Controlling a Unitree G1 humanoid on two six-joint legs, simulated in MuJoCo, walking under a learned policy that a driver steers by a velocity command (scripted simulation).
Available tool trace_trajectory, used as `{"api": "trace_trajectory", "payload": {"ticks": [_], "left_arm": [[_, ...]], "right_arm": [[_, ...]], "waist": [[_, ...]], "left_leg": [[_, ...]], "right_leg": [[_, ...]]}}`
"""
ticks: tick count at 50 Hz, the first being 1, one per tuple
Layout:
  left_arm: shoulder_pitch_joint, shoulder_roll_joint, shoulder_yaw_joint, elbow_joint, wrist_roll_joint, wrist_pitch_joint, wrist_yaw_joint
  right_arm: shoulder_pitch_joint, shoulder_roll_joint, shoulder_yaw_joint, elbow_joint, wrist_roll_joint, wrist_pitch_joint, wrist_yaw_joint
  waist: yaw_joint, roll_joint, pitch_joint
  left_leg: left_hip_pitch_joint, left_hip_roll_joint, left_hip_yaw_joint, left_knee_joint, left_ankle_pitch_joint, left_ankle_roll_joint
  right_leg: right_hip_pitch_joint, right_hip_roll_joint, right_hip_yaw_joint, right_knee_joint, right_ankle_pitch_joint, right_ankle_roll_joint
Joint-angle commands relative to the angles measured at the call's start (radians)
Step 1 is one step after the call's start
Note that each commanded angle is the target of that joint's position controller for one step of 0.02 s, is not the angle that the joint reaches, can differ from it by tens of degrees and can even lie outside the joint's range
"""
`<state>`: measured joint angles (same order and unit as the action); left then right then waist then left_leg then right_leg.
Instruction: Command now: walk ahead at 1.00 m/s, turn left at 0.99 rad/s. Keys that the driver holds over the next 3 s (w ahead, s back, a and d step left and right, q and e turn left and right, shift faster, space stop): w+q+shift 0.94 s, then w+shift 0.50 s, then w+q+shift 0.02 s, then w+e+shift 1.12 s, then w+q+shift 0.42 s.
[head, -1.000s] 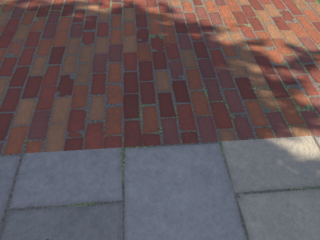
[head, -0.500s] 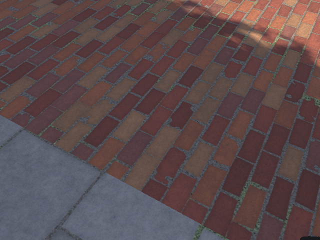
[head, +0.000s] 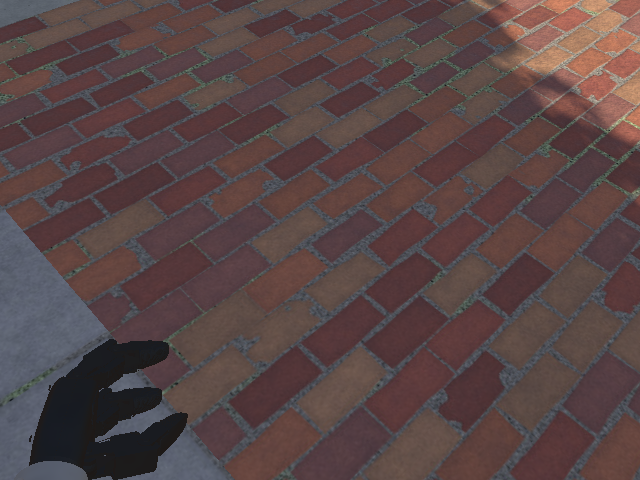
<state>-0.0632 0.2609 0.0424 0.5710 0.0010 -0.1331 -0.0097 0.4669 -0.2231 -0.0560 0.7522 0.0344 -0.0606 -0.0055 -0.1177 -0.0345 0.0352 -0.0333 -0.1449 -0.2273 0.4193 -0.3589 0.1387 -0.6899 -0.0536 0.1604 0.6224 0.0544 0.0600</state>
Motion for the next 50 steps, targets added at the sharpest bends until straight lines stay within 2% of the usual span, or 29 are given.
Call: {"api": "trace_trajectory", "payload": {"ticks": [1,3,4,5,6,7,8,9,10,11,12,15,19,23,26,28,29,30,31,32,33,34,35,36,38,41,44,48,50], "left_arm": [[-0.122,0.091,0.039,-0.102,-0.03,-0.02,-0.007],[-0.101,0.131,0.059,-0.106,-0.045,-0.029,-0.006],[-0.014,0.165,0.079,-0.092,-0.048,-0.034,-0.002],[0.17,0.198,0.101,-0.06,-0.052,-0.032,0.007],[0.448,0.222,0.103,-0.022,-0.045,-0.018,0.022],[0.509,0.301,0.108,0.014,0.005,-0.018,0.002],[0.462,0.213,0.093,-0.004,0.005,-0.015,-0.012],[0.402,0.128,0.077,-0.013,-0.004,0.0,-0.001],[0.384,0.127,0.072,0.011,0.004,0.014,0.005],[0.372,0.133,0.073,0.038,0.016,0.021,0.006],[0.348,0.117,0.065,0.058,0.026,0.017,0.008],[0.321,0.063,0.05,0.114,-0.011,0.007,-0.004],[0.293,0.127,0.06,0.14,0.007,0.007,0.004],[0.376,0.175,0.061,0.179,0.011,0.013,0.013],[0.407,0.249,0.07,0.191,0.008,0.032,0.022],[0.387,0.314,0.084,0.181,0.002,0.056,0.031],[0.338,0.322,0.088,0.157,-0.005,0.061,0.03],[0.268,0.293,0.081,0.129,-0.02,0.051,0.03],[0.273,0.092,0.026,0.094,0.009,0.013,0.022],[0.406,0.066,-0.004,0.007,-0.027,-0.042,0.006],[0.244,0.172,0.01,-0.007,-0.043,-0.068,0.005],[0.182,0.161,0.013,-0.032,-0.059,-0.071,0.009],[0.198,0.141,0.008,-0.007,-0.037,-0.059,0.018],[0.242,0.134,0.013,0.009,-0.016,-0.044,0.017],[0.256,0.146,0.023,0.02,0.001,-0.01,0.013],[0.077,0.093,0.005,-0.041,0.023,0.002,0.014],[-0.054,0.042,-0.002,-0.089,0.012,-0.003,0.0],[-0.085,0.12,0.037,-0.112,-0.037,-0.015,-0.005],[0.013,0.162,0.063,-0.09,-0.038,-0.023,-0.006]], "right_arm": [[-0.042,-0.165,-0.052,-0.047,0.015,-0.012,-0.014],[-0.047,-0.166,-0.06,-0.035,0.017,-0.004,-0.024],[-0.064,-0.176,-0.066,-0.038,0.008,0.002,-0.025],[-0.104,-0.18,-0.063,-0.054,-0.014,0.006,-0.013],[-0.162,-0.126,-0.037,-0.095,-0.049,0.005,0.001],[0.063,0.01,0.001,-0.134,0.011,-0.004,0.008],[0.035,-0.081,0.008,-0.116,0.056,0.002,-0.005],[-0.105,-0.156,-0.007,-0.125,0.033,0.008,-0.006],[-0.19,-0.175,-0.013,-0.136,0.003,0.01,-0.003],[-0.262,-0.163,-0.016,-0.161,-0.02,0.005,0.003],[-0.254,-0.146,-0.019,-0.17,-0.008,0.011,0.012],[-0.261,-0.093,-0.009,-0.192,0.02,0.044,0.02],[-0.314,-0.103,-0.003,-0.212,0.007,0.044,0.032],[-0.465,-0.115,0.0,-0.243,0.002,0.027,0.061],[-0.502,-0.146,-0.014,-0.258,0.009,0.015,0.083],[-0.336,-0.212,-0.051,-0.236,0.025,0.027,0.078],[-0.132,-0.278,-0.086,-0.186,0.025,0.04,0.071],[0.123,-0.34,-0.125,-0.107,0.021,0.052,0.056],[0.092,-0.384,-0.129,-0.083,0.017,0.061,0.041],[-0.011,-0.366,-0.092,-0.158,-0.02,0.024,0.051],[0.012,-0.277,-0.085,-0.168,-0.021,0.003,0.052],[-0.01,-0.257,-0.076,-0.143,-0.028,-0.02,0.058],[-0.076,-0.226,-0.064,-0.144,-0.027,-0.038,0.06],[-0.145,-0.222,-0.061,-0.153,-0.029,-0.042,0.054],[-0.19,-0.191,-0.05,-0.152,-0.02,-0.038,0.036],[-0.151,-0.174,-0.043,-0.125,-0.004,-0.031,-0.001],[-0.113,-0.193,-0.052,-0.094,-0.002,-0.014,-0.012],[-0.067,-0.177,-0.056,-0.051,0.015,-0.011,-0.018],[-0.054,-0.172,-0.059,-0.029,0.001,0.001,-0.023]], "waist": [[0.02,0.128,0.035],[0.046,0.155,0.028],[0.097,0.172,-0.026],[0.207,0.18,-0.151],[0.332,0.163,-0.355],[0.179,-0.399,-0.547],[0.204,-0.433,-0.459],[0.245,-0.276,-0.282],[0.239,-0.073,-0.177],[0.221,0.012,-0.096],[0.178,-0.011,-0.061],[0.133,-0.049,0.005],[0.109,-0.009,0.081],[0.165,0.047,0.138],[0.14,-0.009,0.095],[0.014,-0.114,-0.013],[-0.093,-0.135,-0.109],[-0.21,-0.053,-0.183],[-0.088,0.352,-0.118],[0.057,0.392,-0.403],[-0.025,0.17,-0.345],[0.035,0.037,-0.148],[0.092,-0.077,-0.096],[0.148,-0.066,-0.049],[0.184,-0.022,0.014],[0.123,-0.001,0.085],[0.047,0.055,0.072],[0.028,0.132,0.042],[0.083,0.166,-0.014]], "left_leg": [[-0.274,0.15,-0.208,-0.119,0.115,0.079],[-0.144,0.184,-0.249,-0.039,0.245,0.062],[-0.098,0.183,-0.246,0.057,0.428,0.045],[-0.098,0.151,-0.206,0.256,0.596,0.01],[-0.299,0.132,-0.155,0.587,0.504,-0.017],[-0.659,-0.005,-0.058,0.956,-0.221,-0.065],[-0.802,0.119,-0.006,1.071,-0.133,-0.063],[-0.844,0.151,0.051,1.088,-0.044,-0.07],[-0.806,0.184,0.084,1.053,0.003,-0.072],[-0.768,0.219,0.095,0.995,0.027,-0.065],[-0.721,0.26,0.082,0.959,0.047,-0.061],[-0.752,0.319,0.104,0.918,0.032,-0.052],[-0.812,0.329,0.124,0.818,0.247,-0.083],[-0.788,0.285,0.244,0.575,0.424,-0.055],[-0.574,0.166,0.396,0.418,0.398,-0.007],[-0.382,0.088,0.437,0.436,0.245,0.027],[-0.13,0.065,0.418,0.421,0.19,0.064],[0.236,0.096,0.301,0.259,0.287,0.122],[0.401,0.199,0.043,0.233,0.428,0.185],[0.568,0.392,-0.597,-0.009,-0.128,0.4],[0.476,0.397,-0.675,-0.162,-0.304,0.319],[0.283,0.386,-0.629,-0.213,-0.258,0.277],[0.122,0.354,-0.539,-0.195,-0.169,0.241],[-0.027,0.298,-0.446,-0.18,-0.085,0.232],[-0.191,0.228,-0.31,-0.208,0.013,0.217],[-0.354,0.154,-0.164,-0.223,0.175,0.19],[-0.447,0.101,-0.111,-0.192,0.139,0.118],[-0.235,0.158,-0.211,-0.09,0.109,0.08],[-0.082,0.196,-0.205,0.039,0.42,0.058]], "right_leg": [[0.305,0.08,-0.064,-0.123,0.081,0.01],[0.305,0.073,-0.051,-0.163,0.003,-0.005],[0.389,0.081,-0.069,-0.154,-0.051,-0.024],[0.588,0.061,-0.082,-0.126,-0.081,-0.052],[0.977,-0.077,0.029,0.016,-0.248,-0.085],[1.308,-0.361,0.68,-0.233,-0.713,-0.269],[1.246,-0.376,0.84,-0.33,-1.016,-0.258],[1.096,-0.323,0.641,-0.341,-0.916,-0.22],[0.943,-0.281,0.465,-0.34,-0.684,-0.194],[0.809,-0.245,0.335,-0.345,-0.495,-0.184],[0.713,-0.228,0.248,-0.359,-0.4,-0.184],[0.617,-0.21,0.069,-0.412,-0.298,-0.181],[0.562,-0.199,-0.146,-0.478,-0.133,-0.179],[0.644,-0.161,-0.324,-0.502,0.039,-0.133],[0.716,-0.156,-0.413,-0.414,0.637,-0.093],[0.774,-0.198,-0.418,-0.151,1.111,-0.104],[0.689,-0.209,-0.4,0.087,1.18,-0.12],[0.457,-0.14,-0.388,0.452,0.846,-0.094],[0.107,0.107,-0.343,0.948,-0.527,-0.055],[-0.156,0.132,-0.042,1.085,-0.623,-0.075],[-0.172,0.073,0.011,0.978,-0.503,-0.114],[-0.182,0.054,-0.008,0.86,-0.458,-0.119],[-0.095,0.003,0.006,0.763,-0.415,-0.109],[-0.009,-0.016,0.014,0.691,-0.386,-0.085],[0.064,-0.037,-0.004,0.567,-0.37,-0.041],[0.119,-0.014,-0.08,0.292,-0.201,0.01],[0.293,0.057,-0.126,0.018,0.058,0.022],[0.314,0.058,-0.059,-0.13,0.059,0.017],[0.368,0.057,-0.092,-0.133,-0.012,-0.019]]}}
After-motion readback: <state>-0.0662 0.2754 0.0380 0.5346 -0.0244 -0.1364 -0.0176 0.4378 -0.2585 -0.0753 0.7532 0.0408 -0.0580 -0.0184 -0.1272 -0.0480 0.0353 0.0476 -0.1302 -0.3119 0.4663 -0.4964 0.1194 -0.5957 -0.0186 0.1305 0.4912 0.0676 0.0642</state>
